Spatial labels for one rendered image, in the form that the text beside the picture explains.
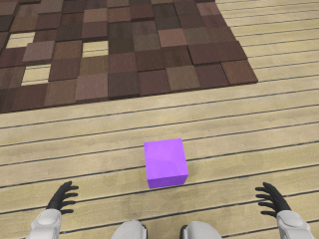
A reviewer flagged robot right hand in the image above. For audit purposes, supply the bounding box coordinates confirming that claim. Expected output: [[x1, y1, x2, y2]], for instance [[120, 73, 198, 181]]
[[255, 182, 291, 218]]

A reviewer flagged robot thigh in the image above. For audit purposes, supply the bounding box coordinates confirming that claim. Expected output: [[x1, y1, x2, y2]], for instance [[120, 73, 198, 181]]
[[183, 221, 222, 239], [111, 221, 147, 239]]

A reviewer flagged left robot thigh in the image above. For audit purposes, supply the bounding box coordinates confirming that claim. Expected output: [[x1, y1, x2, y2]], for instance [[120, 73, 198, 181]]
[[111, 221, 147, 239]]

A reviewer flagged right robot forearm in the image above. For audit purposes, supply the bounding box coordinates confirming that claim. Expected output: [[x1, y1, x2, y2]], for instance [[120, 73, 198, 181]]
[[276, 210, 316, 239]]

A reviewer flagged left robot forearm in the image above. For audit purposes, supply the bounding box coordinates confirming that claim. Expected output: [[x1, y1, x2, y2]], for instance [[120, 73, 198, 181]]
[[26, 208, 62, 239]]

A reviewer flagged right robot thigh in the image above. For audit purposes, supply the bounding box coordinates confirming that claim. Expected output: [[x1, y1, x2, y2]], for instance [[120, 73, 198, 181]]
[[183, 221, 222, 239]]

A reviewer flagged robot left hand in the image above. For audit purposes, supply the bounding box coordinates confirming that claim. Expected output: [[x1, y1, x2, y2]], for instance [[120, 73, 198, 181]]
[[46, 180, 79, 215]]

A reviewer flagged carton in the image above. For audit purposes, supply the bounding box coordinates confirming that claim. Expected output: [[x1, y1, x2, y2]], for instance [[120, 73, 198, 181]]
[[144, 138, 188, 189]]

